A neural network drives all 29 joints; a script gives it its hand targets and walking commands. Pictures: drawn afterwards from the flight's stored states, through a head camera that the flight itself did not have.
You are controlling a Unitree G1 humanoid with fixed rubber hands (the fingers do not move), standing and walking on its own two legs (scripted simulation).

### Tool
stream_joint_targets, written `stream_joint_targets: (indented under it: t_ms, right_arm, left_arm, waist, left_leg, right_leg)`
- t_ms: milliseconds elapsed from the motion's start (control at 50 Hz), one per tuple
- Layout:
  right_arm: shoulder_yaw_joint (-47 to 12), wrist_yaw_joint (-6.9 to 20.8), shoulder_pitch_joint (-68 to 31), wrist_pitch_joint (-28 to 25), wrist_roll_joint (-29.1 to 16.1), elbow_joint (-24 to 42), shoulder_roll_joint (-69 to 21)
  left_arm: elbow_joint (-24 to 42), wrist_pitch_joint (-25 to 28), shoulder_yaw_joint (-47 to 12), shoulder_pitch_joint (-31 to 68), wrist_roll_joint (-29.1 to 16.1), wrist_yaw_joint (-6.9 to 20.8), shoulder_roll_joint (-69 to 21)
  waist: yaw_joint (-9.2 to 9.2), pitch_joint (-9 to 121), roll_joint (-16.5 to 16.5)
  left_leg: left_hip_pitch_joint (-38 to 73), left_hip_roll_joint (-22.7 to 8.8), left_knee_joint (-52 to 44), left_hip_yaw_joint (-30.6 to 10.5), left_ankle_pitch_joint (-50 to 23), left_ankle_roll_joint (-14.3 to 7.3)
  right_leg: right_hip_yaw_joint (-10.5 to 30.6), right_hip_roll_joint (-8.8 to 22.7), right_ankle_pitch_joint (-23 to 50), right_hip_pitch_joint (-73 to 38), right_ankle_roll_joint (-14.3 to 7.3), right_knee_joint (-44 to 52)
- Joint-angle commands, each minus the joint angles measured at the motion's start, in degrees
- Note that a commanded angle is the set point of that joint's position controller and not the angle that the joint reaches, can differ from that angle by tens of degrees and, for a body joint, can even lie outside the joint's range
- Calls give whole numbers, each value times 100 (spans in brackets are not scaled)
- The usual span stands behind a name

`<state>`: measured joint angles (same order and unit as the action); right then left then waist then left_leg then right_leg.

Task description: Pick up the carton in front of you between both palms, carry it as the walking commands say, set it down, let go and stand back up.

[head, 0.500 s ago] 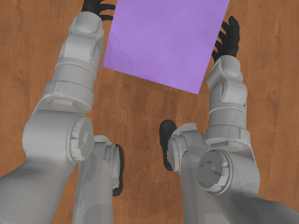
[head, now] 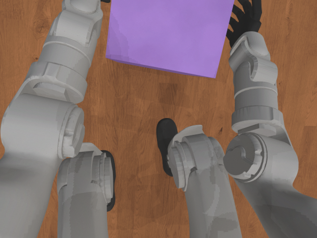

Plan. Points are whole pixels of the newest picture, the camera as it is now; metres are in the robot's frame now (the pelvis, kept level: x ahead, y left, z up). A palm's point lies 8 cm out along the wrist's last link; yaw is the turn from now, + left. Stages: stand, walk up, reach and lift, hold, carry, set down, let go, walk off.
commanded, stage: set down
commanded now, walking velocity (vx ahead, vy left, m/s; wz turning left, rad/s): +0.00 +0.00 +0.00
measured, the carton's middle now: (163, 25) +0.54 -0.11 -0.25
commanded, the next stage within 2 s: none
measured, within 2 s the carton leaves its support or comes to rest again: rests again in 0.48 s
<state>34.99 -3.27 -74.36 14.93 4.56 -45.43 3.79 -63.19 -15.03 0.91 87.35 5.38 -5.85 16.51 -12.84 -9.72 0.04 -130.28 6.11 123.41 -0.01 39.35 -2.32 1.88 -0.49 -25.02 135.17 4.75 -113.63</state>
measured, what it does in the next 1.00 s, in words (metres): stands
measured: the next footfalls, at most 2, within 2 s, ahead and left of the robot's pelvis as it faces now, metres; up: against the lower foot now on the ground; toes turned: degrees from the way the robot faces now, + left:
none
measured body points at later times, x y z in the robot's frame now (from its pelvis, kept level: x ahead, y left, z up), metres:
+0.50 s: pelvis -0.01 +0.00 -0.01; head +0.37 +0.02 +0.23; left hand +0.58 +0.05 -0.19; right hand +0.51 -0.25 -0.17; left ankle +0.06 +0.09 -0.36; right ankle +0.14 -0.14 -0.36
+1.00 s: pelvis +0.00 -0.01 -0.01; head +0.38 +0.03 +0.22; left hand +0.58 +0.06 -0.22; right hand +0.49 -0.26 -0.19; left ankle +0.06 +0.09 -0.36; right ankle +0.14 -0.14 -0.36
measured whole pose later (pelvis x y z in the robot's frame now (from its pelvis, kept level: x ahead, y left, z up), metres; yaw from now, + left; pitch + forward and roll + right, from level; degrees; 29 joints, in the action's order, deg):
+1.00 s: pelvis +0.00 -0.01 -0.01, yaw -1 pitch +42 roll -6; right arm 37.3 -2.5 -79.2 5.0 2.9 -62.3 9.9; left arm -65.5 -9.0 0.6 89.5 8.3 -0.8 19.3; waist -11.2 -17.9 3.3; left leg -128.4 6.2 127.9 -2.7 40.6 -1.1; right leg -0.9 -0.3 -25.6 132.8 4.1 -116.7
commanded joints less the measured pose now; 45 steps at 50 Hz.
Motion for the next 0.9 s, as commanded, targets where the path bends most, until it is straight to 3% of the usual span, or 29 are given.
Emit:
stream_joint_targets:
  t_ms: [0, 140, 260, 680, 800, 880]
  right_arm:
    - [-1890, 1294, -2662, -60, -451, 133, -4645]
    - [-1507, 1195, -2621, -166, -208, -204, -4252]
    - [-1148, 1165, -2511, -206, -44, -515, -3915]
    - [-654, 1207, -2056, -276, 103, -1127, -3219]
    - [-457, 1115, -1722, -358, 87, -1232, -2927]
    - [15, 724, -991, -610, 89, -1365, -1545]
  left_arm:
    - [836, 453, -958, 2543, -443, 1246, -4801]
    - [457, 536, -650, 2590, -302, 1317, -4291]
    - [172, 488, -403, 2452, -70, 1369, -3882]
    - [-239, 281, 76, 1414, 726, 1416, -3317]
    - [-46, 313, -24, 1424, 762, 1333, -2948]
    - [54, 451, 143, 1305, 704, 997, -1311]
  waist:
    - [109, 5910, -1544]
    - [67, 5148, -1370]
    - [123, 4665, -1374]
    - [492, 3719, -1215]
    - [385, 3780, -1254]
    - [251, 3917, -1329]
  left_leg:
    - [3001, 151, -1424, -261, -2898, 149]
    - [2151, 167, -1465, -232, -1965, 67]
    - [1955, 109, -1458, -263, -1700, 46]
    - [2008, -93, -1170, -433, -2314, -8]
    - [2145, -188, -1152, -514, -2595, 20]
    - [2381, -332, -1168, -603, -2806, 116]
  right_leg:
    - [-714, -348, 2311, -3439, -118, -24]
    - [-649, -342, 1877, -3536, -150, -7]
    - [-602, -343, 1555, -3347, -162, 0]
    - [-402, -385, 1422, -2577, -129, -229]
    - [-456, -357, 1578, -2628, -69, -286]
    - [-584, -234, 1672, -2816, 40, -318]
